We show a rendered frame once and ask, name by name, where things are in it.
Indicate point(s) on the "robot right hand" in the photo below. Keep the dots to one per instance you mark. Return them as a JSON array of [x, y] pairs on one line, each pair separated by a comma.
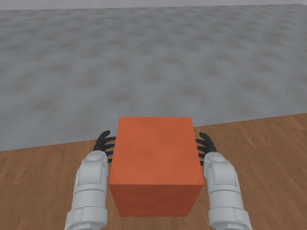
[[208, 145]]

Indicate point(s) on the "carton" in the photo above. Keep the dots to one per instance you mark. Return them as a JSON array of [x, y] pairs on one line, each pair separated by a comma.
[[155, 169]]

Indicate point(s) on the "robot left hand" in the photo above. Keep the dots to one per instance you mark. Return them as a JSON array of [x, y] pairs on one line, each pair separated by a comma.
[[100, 144]]

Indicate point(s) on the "robot right forearm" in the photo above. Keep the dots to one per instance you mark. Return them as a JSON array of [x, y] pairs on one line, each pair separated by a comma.
[[225, 199]]

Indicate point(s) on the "robot left forearm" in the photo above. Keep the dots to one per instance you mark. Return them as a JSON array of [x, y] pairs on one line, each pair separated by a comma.
[[88, 210]]

